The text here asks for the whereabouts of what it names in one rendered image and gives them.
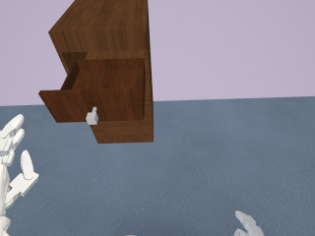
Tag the right robot hand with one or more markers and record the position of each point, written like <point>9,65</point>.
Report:
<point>249,224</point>

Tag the cabinet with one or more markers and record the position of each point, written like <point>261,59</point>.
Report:
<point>109,29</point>

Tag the robot left forearm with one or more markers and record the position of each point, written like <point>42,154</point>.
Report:
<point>4,225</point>

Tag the handle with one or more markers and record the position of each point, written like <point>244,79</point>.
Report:
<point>92,117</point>

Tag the drawer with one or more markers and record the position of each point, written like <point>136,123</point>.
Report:
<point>116,87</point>

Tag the left robot hand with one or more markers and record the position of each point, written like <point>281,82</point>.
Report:
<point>10,137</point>

